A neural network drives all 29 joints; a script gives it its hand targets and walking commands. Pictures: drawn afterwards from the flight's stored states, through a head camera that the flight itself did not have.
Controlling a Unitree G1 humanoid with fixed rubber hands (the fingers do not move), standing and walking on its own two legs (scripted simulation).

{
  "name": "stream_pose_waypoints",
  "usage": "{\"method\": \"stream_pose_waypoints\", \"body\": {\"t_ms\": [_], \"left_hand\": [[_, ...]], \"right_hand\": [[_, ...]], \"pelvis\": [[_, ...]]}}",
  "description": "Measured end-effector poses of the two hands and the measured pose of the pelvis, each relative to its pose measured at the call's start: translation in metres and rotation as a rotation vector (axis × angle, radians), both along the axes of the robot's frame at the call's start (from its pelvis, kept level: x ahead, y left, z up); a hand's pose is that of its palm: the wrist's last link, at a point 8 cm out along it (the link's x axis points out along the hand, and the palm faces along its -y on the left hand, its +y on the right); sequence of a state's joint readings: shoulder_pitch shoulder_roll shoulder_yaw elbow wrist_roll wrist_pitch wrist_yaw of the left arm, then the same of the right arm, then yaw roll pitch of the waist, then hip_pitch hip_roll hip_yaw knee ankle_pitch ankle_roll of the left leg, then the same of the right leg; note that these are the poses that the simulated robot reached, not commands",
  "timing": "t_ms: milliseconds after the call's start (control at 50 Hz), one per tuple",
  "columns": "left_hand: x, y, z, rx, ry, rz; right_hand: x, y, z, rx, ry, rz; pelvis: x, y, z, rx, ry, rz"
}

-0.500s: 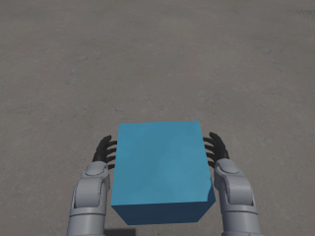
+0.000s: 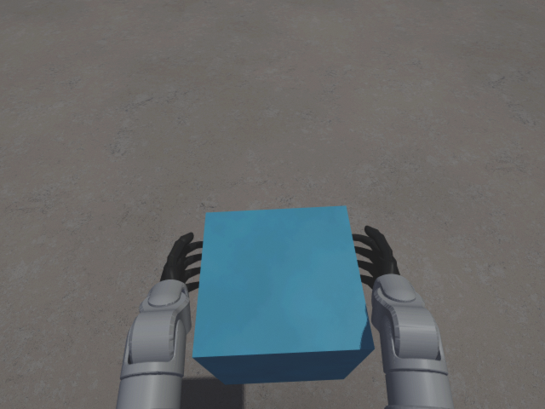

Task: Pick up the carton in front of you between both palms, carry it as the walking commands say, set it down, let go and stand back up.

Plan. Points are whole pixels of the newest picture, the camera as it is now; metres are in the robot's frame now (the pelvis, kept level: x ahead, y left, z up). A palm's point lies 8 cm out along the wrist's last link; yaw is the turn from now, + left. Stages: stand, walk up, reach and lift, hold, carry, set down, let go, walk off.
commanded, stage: carry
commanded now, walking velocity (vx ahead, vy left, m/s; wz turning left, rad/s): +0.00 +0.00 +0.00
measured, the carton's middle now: (280, 302) +0.29 +0.00 -0.05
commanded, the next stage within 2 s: none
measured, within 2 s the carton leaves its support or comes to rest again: neither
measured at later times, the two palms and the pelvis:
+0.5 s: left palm (171, 231) +0.37 +0.18 +0.03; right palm (362, 227) +0.37 -0.12 +0.05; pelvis +0.08 +0.03 +0.01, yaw -1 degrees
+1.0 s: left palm (164, 208) +0.41 +0.20 +0.03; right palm (343, 204) +0.42 -0.10 +0.04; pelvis +0.13 +0.05 +0.00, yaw +0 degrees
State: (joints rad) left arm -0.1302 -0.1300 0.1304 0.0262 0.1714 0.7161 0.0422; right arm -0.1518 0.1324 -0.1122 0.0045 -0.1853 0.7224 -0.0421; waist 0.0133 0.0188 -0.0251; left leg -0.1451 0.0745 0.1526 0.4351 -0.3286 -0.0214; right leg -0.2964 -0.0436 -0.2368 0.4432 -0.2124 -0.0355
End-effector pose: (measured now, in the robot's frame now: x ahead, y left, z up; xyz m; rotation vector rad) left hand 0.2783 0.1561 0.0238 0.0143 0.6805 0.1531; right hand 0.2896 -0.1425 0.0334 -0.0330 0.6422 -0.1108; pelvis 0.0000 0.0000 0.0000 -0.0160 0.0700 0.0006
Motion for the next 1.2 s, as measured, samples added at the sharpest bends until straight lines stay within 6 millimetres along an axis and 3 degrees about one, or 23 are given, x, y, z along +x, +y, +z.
{"method": "stream_pose_waypoints", "body": {"t_ms": [120, 340, 500, 640, 820, 1200], "left_hand": [[0.034, 0.001, 0.009, -0.010, -0.017, -0.012], [0.072, 0.006, 0.017, -0.016, -0.009, -0.040], [0.087, 0.022, 0.009, -0.023, -0.010, -0.039], [0.100, 0.028, 0.001, -0.004, -0.006, -0.014], [0.116, 0.046, -0.003, -0.007, -0.002, 0.004], [0.147, 0.040, 0.011, 0.004, -0.007, -0.044]], "right_hand": [[0.029, 0.001, 0.010, -0.001, -0.017, -0.019], [0.060, 0.006, 0.022, -0.018, -0.009, -0.038], [0.077, 0.022, 0.017, -0.035, -0.009, -0.028], [0.095, 0.028, 0.001, -0.011, -0.006, -0.010], [0.119, 0.047, 0.002, -0.023, -0.002, 0.015], [0.136, 0.040, 0.013, -0.008, -0.007, -0.034]], "pelvis": [[0.028, 0.006, 0.002, 0.003, 0.014, -0.006], [0.063, 0.017, 0.011, -0.005, 0.019, -0.016], [0.079, 0.032, 0.006, -0.014, 0.026, -0.013], [0.100, 0.030, -0.003, -0.015, -0.005, 0.020], [0.119, 0.044, -0.006, -0.007, -0.008, 0.005], [0.137, 0.050, 0.002, -0.007, -0.002, -0.011]]}}
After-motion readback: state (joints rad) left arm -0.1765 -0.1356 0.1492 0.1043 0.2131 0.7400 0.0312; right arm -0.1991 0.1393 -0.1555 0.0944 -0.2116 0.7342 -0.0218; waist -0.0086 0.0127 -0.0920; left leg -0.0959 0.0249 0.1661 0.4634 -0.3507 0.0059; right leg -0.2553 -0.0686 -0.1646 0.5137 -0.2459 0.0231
